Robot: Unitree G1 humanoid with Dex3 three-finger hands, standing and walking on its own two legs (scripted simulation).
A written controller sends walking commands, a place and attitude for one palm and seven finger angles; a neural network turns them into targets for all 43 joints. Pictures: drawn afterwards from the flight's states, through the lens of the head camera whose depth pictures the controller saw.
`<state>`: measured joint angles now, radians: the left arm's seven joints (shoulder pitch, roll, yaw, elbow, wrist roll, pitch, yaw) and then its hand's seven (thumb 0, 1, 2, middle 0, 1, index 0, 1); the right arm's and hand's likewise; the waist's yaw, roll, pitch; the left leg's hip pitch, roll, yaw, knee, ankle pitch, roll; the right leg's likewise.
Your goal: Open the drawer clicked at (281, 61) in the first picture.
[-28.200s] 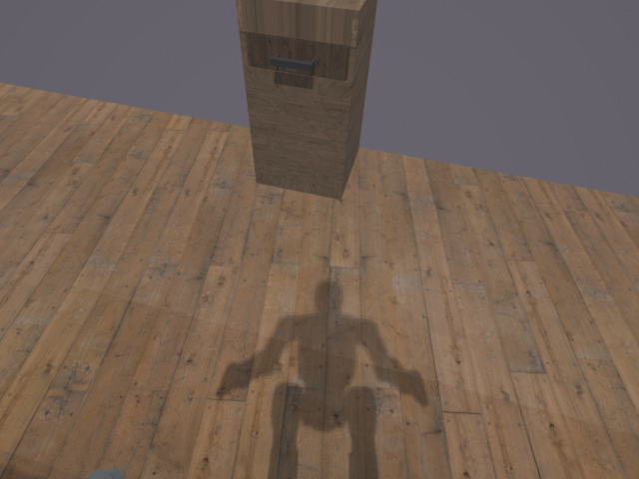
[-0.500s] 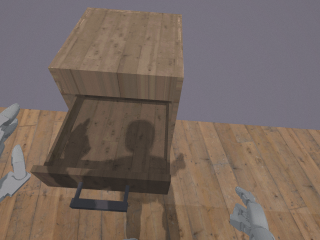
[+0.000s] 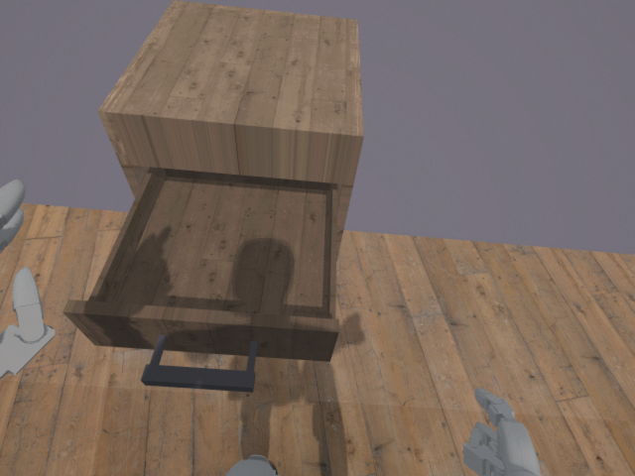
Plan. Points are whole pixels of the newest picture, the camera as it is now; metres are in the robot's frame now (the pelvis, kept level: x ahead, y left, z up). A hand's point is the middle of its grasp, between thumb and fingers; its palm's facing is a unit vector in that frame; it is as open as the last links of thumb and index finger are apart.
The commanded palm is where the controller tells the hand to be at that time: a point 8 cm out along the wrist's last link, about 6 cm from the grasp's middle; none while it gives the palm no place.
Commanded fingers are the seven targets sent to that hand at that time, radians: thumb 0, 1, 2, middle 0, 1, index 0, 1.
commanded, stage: step back with the hand held close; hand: left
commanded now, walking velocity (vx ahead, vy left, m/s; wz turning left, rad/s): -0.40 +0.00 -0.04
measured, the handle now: (203, 362) +0.28 +0.18 -0.11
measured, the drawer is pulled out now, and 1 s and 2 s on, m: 0.30 0.30 0.30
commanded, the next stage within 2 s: stop stepping back and stand still in 0.50 s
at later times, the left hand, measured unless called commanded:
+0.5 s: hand (80, 432) +0.14 +0.19 +0.16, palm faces +0.26 -0.84 -0.48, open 7.4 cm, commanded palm +0.06 +0.23 +0.19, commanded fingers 0.00 0.90 0.90 -0.20 -0.30 -0.20 -0.30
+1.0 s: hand out of the picture +0.02 +0.13 +0.17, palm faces +0.33 -0.82 -0.47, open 7.4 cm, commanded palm -0.05 +0.18 +0.19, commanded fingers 0.00 0.90 0.90 -0.20 -0.30 -0.20 -0.30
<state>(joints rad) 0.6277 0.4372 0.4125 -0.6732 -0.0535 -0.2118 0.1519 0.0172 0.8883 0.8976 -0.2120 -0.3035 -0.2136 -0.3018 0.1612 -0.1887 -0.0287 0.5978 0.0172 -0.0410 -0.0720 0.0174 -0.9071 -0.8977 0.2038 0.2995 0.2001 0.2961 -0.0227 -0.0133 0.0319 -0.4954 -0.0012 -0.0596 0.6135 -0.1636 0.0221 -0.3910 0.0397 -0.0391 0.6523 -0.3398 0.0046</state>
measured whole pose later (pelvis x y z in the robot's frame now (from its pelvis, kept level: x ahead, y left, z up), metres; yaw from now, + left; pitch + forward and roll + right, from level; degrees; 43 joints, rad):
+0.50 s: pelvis -0.08 -0.04 +0.01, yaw -2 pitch +5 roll +0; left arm 0.63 0.43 0.40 -0.63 -0.06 -0.19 0.13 0.02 0.89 0.90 -0.21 -0.30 -0.22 -0.30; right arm 0.11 -0.19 -0.03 0.59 0.02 -0.01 -0.06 0.02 -0.91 -0.90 0.20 0.30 0.20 0.30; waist -0.02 -0.05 0.03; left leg -0.34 -0.02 0.02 0.49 -0.21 0.03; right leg -0.36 0.04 -0.02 0.72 -0.40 0.00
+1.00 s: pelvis -0.17 -0.10 +0.01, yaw +1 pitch +1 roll +1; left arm 0.68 0.36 0.34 -0.59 -0.02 -0.19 0.17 0.02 0.89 0.90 -0.21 -0.30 -0.21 -0.30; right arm 0.28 -0.25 -0.04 0.62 0.01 -0.07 -0.06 0.02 -0.91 -0.90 0.20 0.30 0.20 0.30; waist -0.06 -0.02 0.00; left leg -0.23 0.02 0.03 0.53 -0.35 0.04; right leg -0.29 -0.05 -0.10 0.51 -0.25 -0.03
